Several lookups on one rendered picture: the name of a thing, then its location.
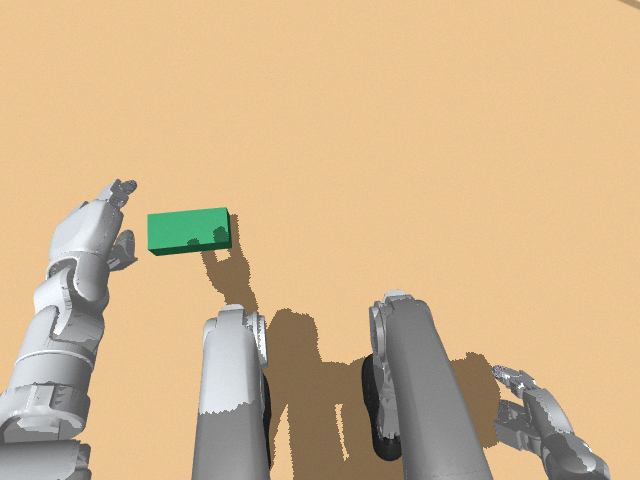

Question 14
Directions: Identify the left robot arm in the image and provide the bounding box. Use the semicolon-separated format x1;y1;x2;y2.
0;251;110;480

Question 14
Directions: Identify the carton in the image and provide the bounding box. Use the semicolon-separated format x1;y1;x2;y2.
147;207;232;256

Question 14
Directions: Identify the right robot arm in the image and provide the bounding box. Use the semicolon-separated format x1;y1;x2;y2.
540;433;611;480

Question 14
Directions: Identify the right robot foot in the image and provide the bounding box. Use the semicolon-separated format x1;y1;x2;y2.
361;354;402;461

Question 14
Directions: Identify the right robot hand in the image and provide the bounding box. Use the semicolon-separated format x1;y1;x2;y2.
492;365;575;460

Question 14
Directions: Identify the left robot hand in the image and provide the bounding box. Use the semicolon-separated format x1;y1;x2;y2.
49;179;138;272

